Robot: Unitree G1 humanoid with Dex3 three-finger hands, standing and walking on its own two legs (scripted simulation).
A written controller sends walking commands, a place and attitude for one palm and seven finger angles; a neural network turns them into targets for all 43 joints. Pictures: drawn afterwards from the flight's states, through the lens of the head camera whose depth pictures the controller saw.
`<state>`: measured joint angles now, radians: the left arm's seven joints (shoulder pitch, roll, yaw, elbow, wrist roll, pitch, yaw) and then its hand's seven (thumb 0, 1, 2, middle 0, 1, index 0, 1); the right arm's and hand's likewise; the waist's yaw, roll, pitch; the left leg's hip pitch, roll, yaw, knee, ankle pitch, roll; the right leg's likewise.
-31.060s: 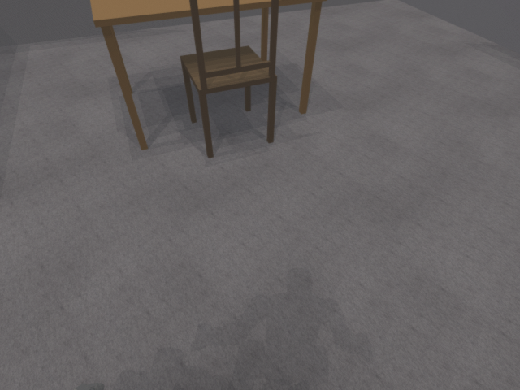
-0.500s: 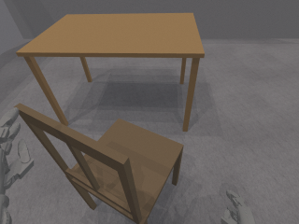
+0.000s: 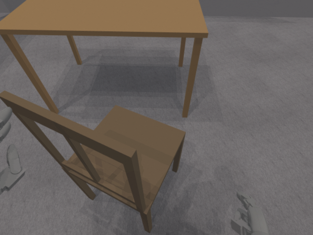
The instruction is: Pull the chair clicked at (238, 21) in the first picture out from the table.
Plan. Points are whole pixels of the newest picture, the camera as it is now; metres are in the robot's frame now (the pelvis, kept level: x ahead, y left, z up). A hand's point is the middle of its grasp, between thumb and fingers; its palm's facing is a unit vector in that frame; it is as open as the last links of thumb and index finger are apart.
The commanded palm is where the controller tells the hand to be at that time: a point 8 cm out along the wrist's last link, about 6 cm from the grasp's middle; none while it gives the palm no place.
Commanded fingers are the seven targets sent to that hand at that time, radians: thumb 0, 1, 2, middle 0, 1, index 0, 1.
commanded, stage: step back with the hand held close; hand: left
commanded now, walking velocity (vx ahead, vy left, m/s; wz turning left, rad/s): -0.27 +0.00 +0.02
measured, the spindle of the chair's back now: (85, 160) +0.33 +0.26 -0.08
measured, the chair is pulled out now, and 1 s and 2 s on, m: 0.56 0.56 0.56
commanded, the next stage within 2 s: stop stepping back and stand still in 1.26 s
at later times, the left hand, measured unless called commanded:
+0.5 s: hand out of the picture +0.14 +0.28 +0.16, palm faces +0.46 -0.75 -0.47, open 7.4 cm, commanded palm +0.08 +0.31 +0.18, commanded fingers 0.00 0.90 0.90 -0.20 -0.30 -0.20 -0.30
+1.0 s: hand out of the picture +0.13 +0.25 +0.17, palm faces +0.41 -0.78 -0.48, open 7.4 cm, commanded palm +0.06 +0.29 +0.18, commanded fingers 0.00 0.90 0.90 -0.20 -0.30 -0.20 -0.30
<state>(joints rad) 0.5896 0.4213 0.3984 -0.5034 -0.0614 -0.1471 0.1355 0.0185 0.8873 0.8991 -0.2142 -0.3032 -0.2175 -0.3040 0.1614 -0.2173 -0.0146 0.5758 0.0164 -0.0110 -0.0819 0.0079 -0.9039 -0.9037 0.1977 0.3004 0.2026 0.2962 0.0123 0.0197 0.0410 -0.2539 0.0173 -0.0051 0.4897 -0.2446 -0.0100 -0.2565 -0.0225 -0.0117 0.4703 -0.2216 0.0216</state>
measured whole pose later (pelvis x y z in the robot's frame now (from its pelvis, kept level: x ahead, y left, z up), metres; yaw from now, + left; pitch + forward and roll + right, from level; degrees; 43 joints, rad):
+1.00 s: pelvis -0.08 -0.01 -0.01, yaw +0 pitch +3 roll -4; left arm 0.54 0.44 0.48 -0.57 -0.05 -0.30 0.15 0.02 0.89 0.90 -0.21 -0.30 -0.21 -0.30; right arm 0.15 -0.16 0.00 0.66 -0.03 -0.17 -0.06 0.01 -0.90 -0.90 0.20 0.30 0.20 0.30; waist 0.02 0.01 0.04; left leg -0.51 0.08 -0.07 0.60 -0.16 -0.03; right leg -0.29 0.07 0.00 0.52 -0.30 0.00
